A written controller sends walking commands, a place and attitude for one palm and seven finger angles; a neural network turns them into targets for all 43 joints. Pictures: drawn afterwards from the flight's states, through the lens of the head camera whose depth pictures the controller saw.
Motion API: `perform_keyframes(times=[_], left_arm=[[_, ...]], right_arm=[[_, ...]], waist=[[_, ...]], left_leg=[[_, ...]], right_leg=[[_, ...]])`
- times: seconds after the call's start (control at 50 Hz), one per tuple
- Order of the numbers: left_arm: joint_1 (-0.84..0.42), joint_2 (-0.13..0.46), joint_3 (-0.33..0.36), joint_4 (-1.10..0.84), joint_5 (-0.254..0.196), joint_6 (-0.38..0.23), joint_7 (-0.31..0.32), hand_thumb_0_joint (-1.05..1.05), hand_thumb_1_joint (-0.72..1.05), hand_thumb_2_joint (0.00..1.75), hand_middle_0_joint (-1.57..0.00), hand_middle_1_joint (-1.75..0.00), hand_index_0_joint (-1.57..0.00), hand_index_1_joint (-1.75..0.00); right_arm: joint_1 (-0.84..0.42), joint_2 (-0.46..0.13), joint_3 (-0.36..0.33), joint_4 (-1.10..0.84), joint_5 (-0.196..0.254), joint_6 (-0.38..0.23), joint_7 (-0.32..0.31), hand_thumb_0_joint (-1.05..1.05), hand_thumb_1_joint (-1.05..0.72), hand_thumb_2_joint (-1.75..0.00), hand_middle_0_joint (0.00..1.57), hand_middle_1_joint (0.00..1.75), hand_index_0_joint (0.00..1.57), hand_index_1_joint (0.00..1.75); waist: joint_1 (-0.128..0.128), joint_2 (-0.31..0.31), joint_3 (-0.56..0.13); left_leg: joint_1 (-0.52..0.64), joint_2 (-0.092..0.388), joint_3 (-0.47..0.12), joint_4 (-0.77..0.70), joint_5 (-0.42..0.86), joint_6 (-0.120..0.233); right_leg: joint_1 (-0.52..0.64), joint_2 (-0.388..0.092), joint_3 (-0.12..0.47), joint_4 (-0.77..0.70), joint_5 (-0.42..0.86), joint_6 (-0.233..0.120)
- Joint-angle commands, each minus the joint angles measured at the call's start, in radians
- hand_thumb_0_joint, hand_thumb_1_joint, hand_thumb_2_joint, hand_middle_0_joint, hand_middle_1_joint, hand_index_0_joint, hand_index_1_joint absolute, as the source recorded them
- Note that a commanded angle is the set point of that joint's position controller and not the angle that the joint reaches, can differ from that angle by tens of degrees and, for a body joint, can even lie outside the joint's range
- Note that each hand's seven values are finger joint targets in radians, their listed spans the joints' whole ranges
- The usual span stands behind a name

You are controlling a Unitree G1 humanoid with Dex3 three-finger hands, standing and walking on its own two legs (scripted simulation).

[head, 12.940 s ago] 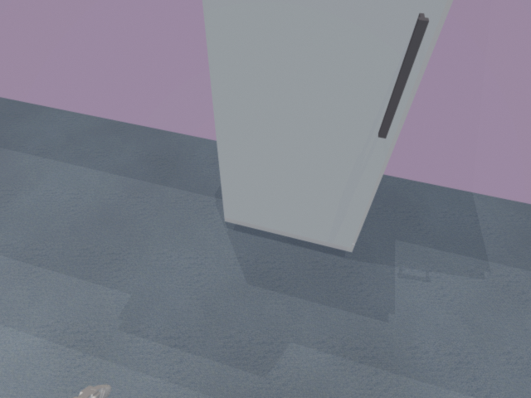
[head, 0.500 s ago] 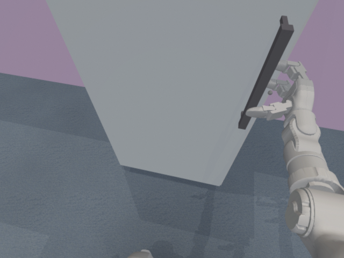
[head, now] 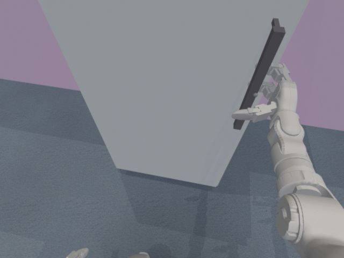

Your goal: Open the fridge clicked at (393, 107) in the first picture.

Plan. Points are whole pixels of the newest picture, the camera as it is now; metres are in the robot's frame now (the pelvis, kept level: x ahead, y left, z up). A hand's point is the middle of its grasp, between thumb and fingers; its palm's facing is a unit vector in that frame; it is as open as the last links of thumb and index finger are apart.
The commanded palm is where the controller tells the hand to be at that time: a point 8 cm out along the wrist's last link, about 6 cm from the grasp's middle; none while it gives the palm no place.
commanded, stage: slide the fingers in behind the handle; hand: right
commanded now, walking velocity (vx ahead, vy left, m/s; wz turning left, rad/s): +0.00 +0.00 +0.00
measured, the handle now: (252, 84) +0.53 -0.13 +0.11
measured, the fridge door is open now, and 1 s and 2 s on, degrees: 0 0 0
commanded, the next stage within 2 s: grip the handle and tug to test in 1.04 s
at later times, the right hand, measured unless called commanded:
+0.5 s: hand (244, 91) +0.48 -0.10 +0.13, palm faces +0.05 +1.00 +0.00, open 14.0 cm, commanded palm +0.45 -0.15 +0.13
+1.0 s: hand (244, 91) +0.48 -0.10 +0.13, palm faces +0.05 +1.00 +0.00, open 14.1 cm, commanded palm +0.45 -0.14 +0.13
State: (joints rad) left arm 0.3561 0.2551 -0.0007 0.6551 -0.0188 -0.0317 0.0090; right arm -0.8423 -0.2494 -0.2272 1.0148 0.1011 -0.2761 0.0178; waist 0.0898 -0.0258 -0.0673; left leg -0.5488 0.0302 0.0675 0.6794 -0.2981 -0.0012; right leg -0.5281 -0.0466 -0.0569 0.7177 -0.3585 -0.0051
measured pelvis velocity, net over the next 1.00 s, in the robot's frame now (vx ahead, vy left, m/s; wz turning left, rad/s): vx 0.00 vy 0.00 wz -0.01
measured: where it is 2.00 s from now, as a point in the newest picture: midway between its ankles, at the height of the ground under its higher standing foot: outside the picture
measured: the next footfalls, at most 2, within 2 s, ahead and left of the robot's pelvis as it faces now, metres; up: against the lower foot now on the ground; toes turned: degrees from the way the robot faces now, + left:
none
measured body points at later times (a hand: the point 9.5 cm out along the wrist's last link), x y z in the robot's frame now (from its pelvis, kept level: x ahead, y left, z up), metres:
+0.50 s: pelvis +0.00 +0.01 +0.00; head +0.06 +0.01 +0.45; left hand +0.04 +0.27 -0.12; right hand +0.47 -0.15 +0.13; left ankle +0.02 +0.12 -0.72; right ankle +0.00 -0.11 -0.72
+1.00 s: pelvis +0.00 +0.00 +0.00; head +0.06 +0.01 +0.45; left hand +0.06 +0.26 -0.12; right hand +0.47 -0.15 +0.13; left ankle +0.02 +0.12 -0.72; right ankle +0.00 -0.11 -0.72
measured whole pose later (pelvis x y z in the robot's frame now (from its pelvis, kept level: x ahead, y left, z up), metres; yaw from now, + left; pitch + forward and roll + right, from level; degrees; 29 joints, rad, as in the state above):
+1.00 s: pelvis +0.00 +0.00 +0.00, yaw +0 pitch +10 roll +1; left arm 0.36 0.25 0.01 0.68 -0.01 -0.03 0.00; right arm -0.88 -0.19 -0.19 1.04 0.09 -0.29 -0.06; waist 0.09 -0.03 -0.07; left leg -0.55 0.03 0.07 0.68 -0.31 0.00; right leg -0.53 -0.04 -0.05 0.71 -0.36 0.00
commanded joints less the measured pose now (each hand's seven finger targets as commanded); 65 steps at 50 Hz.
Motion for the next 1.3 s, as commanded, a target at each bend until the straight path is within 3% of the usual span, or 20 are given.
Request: perform_keyframes(times=[0.0, 0.1, 0.16, 0.2, 0.24, 0.3, 0.34, 0.52, 0.6, 0.68, 0.76, 0.84, 0.88, 0.94, 1.0, 1.04, 1.12, 1.18, 1.24, 1.28], left_arm=[[0.085, 0.140, 0.051, -0.071, 0.002, -0.034, 0.007, 0.00, 0.90, 0.90, -0.20, -0.30, -0.20, -0.30], [0.086, 0.135, 0.048, -0.069, 0.008, -0.033, 0.004, 0.00, 0.90, 0.90, -0.20, -0.30, -0.20, -0.30], [0.090, 0.140, 0.048, -0.071, 0.011, -0.031, 0.004, 0.00, 0.90, 0.90, -0.20, -0.30, -0.20, -0.30], [0.088, 0.134, 0.047, -0.073, 0.011, -0.030, 0.004, 0.00, 0.90, 0.90, -0.20, -0.30, -0.20, -0.30], [0.093, 0.137, 0.049, -0.071, 0.013, -0.028, 0.004, 0.00, 0.90, 0.90, -0.20, -0.30, -0.20, -0.30], [0.087, 0.132, 0.052, -0.075, 0.011, -0.032, 0.001, 0.00, 0.90, 0.90, -0.20, -0.30, -0.20, -0.30], [0.099, 0.137, 0.055, -0.069, 0.013, -0.028, 0.003, 0.00, 0.90, 0.90, -0.20, -0.30, -0.20, -0.30], [0.095, 0.128, 0.055, -0.063, 0.010, -0.028, -0.001, 0.00, 0.90, 0.90, -0.20, -0.30, -0.20, -0.30], [0.089, 0.130, 0.058, -0.060, 0.010, -0.029, -0.002, 0.00, 0.90, 0.90, -0.20, -0.30, -0.20, -0.30], [0.093, 0.133, 0.059, -0.056, 0.010, -0.030, -0.002, 0.00, 0.90, 0.90, -0.20, -0.30, -0.20, -0.30], [0.086, 0.127, 0.054, -0.059, 0.010, -0.030, -0.002, 0.00, 0.90, 0.90, -0.20, -0.30, -0.20, -0.30], [0.097, 0.131, 0.056, -0.051, 0.013, -0.028, 0.000, 0.00, 0.90, 0.90, -0.20, -0.30, -0.20, -0.30], [0.087, 0.127, 0.053, -0.056, 0.011, -0.031, -0.003, 0.00, 0.90, 0.90, -0.20, -0.30, -0.20, -0.30], [0.101, 0.132, 0.055, -0.050, 0.016, -0.030, -0.003, 0.00, 0.90, 0.90, -0.20, -0.30, -0.20, -0.30], [0.092, 0.128, 0.054, -0.054, 0.015, -0.029, -0.005, 0.00, 0.90, 0.90, -0.20, -0.30, -0.20, -0.30], [0.094, 0.126, 0.055, -0.057, 0.016, -0.031, -0.008, 0.00, 0.90, 0.90, -0.20, -0.30, -0.20, -0.30], [0.093, 0.131, 0.056, -0.058, 0.014, -0.026, -0.005, 0.00, 0.90, 0.90, -0.20, -0.30, -0.20, -0.30], [0.086, 0.128, 0.055, -0.064, 0.013, -0.026, -0.006, 0.00, 0.90, 0.90, -0.20, -0.30, -0.20, -0.30], [0.091, 0.132, 0.056, -0.060, 0.014, -0.022, -0.002, 0.00, 0.90, 0.90, -0.20, -0.30, -0.20, -0.30], [0.081, 0.125, 0.055, -0.069, 0.012, -0.026, -0.004, 0.00, 0.90, 0.90, -0.20, -0.30, -0.20, -0.30]], right_arm=[[-0.517, -0.148, -0.010, -0.212, 0.007, -0.070, -0.007, 0.00, 0.50, -0.30, 0.30, 1.20, 0.30, 1.20], [-0.528, -0.127, 0.002, -0.205, -0.004, -0.074, -0.027, 0.00, 0.50, -0.30, 0.30, 1.20, 0.30, 1.20], [-0.497, -0.192, -0.055, -0.190, -0.013, -0.079, -0.043, 0.00, 0.50, -0.30, 0.30, 1.20, 0.30, 1.20], [-0.511, -0.174, -0.039, -0.197, -0.018, -0.084, -0.047, 0.00, 0.50, -0.30, 0.30, 1.20, 0.30, 1.20], [-0.508, -0.181, -0.043, -0.190, -0.023, -0.087, -0.051, 0.00, 0.50, -0.30, 0.30, 1.20, 0.30, 1.20], [-0.508, -0.146, -0.016, -0.224, -0.018, -0.095, -0.047, 0.00, 0.50, -0.30, 0.30, 1.20, 0.30, 1.20], [-0.501, -0.170, -0.034, -0.222, -0.018, -0.094, -0.047, 0.00, 0.50, -0.30, 0.30, 1.20, 0.30, 1.20], [-0.501, -0.078, 0.033, -0.227, -0.010, -0.071, -0.049, 0.00, 0.50, -0.30, 0.30, 1.20, 0.30, 1.20], [-0.484, -0.087, 0.023, -0.235, -0.009, -0.077, -0.055, 0.00, 0.50, -0.30, 0.30, 1.20, 0.30, 1.20], [-0.528, -0.088, 0.034, -0.236, -0.015, -0.079, -0.057, 0.00, 0.50, -0.30, 0.30, 1.20, 0.30, 1.20], [-0.518, -0.055, 0.056, -0.211, -0.016, -0.076, -0.058, 0.00, 0.50, -0.30, 0.30, 1.20, 0.30, 1.20], [-0.533, -0.080, 0.034, -0.190, -0.020, -0.076, -0.062, 0.00, 0.50, -0.30, 0.30, 1.20, 0.30, 1.20], [-0.546, -0.039, 0.064, -0.202, -0.014, -0.077, -0.061, 0.00, 0.50, -0.30, 0.30, 1.20, 0.30, 1.20], [-0.555, -0.064, 0.043, -0.193, -0.016, -0.083, -0.065, 0.00, 0.50, -0.30, 0.30, 1.20, 0.30, 1.20], [-0.538, -0.072, 0.037, -0.216, -0.021, -0.089, -0.067, 0.00, 0.50, -0.30, 0.30, 1.20, 0.30, 1.20], [-0.518, -0.040, 0.055, -0.219, -0.018, -0.088, -0.065, 0.00, 0.50, -0.30, 0.30, 1.20, 0.30, 1.20], [-0.516, -0.084, 0.025, -0.221, -0.017, -0.085, -0.064, 0.00, 0.50, -0.30, 0.30, 1.20, 0.30, 1.20], [-0.491, -0.078, 0.024, -0.233, -0.015, -0.081, -0.063, 0.00, 0.36, -0.36, 0.32, 1.22, 0.32, 1.22], [-0.496, -0.106, 0.004, -0.213, -0.016, -0.078, -0.063, 0.00, 0.22, -0.42, 0.33, 1.24, 0.33, 1.24], [-0.483, -0.075, 0.028, -0.251, -0.016, -0.081, -0.061, 0.00, 0.13, -0.46, 0.34, 1.25, 0.34, 1.25]], waist=[[0.021, 0.022, -0.365], [0.023, 0.027, -0.362], [0.003, 0.061, -0.373], [0.005, 0.039, -0.371], [0.014, 0.066, -0.364], [0.011, 0.017, -0.389], [0.012, 0.047, -0.404], [0.025, 0.042, -0.359], [0.017, 0.028, -0.371], [0.031, 0.044, -0.367], [0.031, 0.036, -0.351], [0.028, 0.053, -0.355], [0.033, 0.019, -0.367], [0.033, 0.058, -0.377], [0.019, 0.008, -0.400], [0.019, 0.024, -0.400], [0.018, 0.057, -0.380], [0.011, 0.020, -0.384], [0.016, 0.061, -0.355], [0.007, 0.007, -0.383]], left_leg=[[0.161, -0.056, -0.023, -0.059, 0.286, 0.020], [0.166, -0.054, -0.023, -0.056, 0.299, 0.017], [0.213, -0.052, -0.031, -0.056, 0.307, 0.016], [0.213, -0.052, -0.032, -0.057, 0.314, 0.018], [0.211, -0.053, -0.034, -0.060, 0.312, 0.016], [0.212, -0.053, -0.036, -0.059, 0.328, 0.017], [0.233, -0.054, -0.037, -0.059, 0.346, 0.017], [0.206, -0.055, -0.028, -0.072, 0.336, 0.016], [0.204, -0.056, -0.029, -0.071, 0.338, 0.018], [0.197, -0.053, -0.030, -0.071, 0.329, 0.015], [0.180, -0.053, -0.027, -0.071, 0.317, 0.016], [0.181, -0.054, -0.024, -0.064, 0.323, 0.019], [0.160, -0.054, -0.022, -0.062, 0.317, 0.020], [0.174, -0.055, -0.020, -0.056, 0.324, 0.019], [0.178, -0.054, -0.021, -0.048, 0.345, 0.022], [0.179, -0.057, -0.017, -0.047, 0.355, 0.023], [0.198, -0.057, -0.020, -0.053, 0.347, 0.021], [0.196, -0.057, -0.021, -0.051, 0.357, 0.022], [0.208, -0.055, -0.023, -0.062, 0.334, 0.020], [0.203, -0.056, -0.023, -0.055, 0.348, 0.023]], right_leg=[[0.173, 0.041, 0.052, -0.087, 0.253, -0.010], [0.160, 0.044, 0.047, -0.086, 0.258, -0.010], [0.123, 0.048, 0.040, -0.090, 0.243, -0.015], [0.127, 0.050, 0.036, -0.092, 0.246, -0.014], [0.123, 0.047, 0.036, -0.088, 0.245, -0.017], [0.146, 0.049, 0.029, -0.086, 0.255, -0.015], [0.146, 0.048, 0.030, -0.085, 0.271, -0.017], [0.150, 0.048, 0.031, -0.093, 0.261, -0.015], [0.169, 0.047, 0.031, -0.092, 0.272, -0.015], [0.162, 0.047, 0.034, -0.092, 0.259, -0.017], [0.167, 0.047, 0.036, -0.094, 0.255, -0.015], [0.166, 0.046, 0.044, -0.090, 0.274, -0.014], [0.187, 0.047, 0.045, -0.086, 0.276, -0.011], [0.179, 0.046, 0.051, -0.085, 0.286, -0.012], [0.195, 0.045, 0.047, -0.083, 0.314, -0.008], [0.202, 0.045, 0.049, -0.079, 0.337, -0.008], [0.168, 0.044, 0.044, -0.089, 0.300, -0.011], [0.178, 0.044, 0.040, -0.087, 0.319, -0.009], [0.151, 0.045, 0.039, -0.093, 0.284, -0.013], [0.179, 0.046, 0.036, -0.091, 0.308, -0.009]])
